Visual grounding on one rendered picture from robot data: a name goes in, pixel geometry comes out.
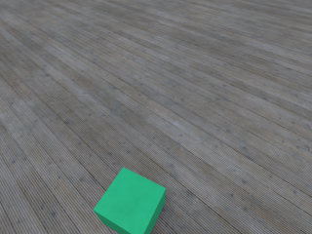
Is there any carton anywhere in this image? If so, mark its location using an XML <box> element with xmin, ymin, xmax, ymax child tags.
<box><xmin>93</xmin><ymin>167</ymin><xmax>167</xmax><ymax>234</ymax></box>

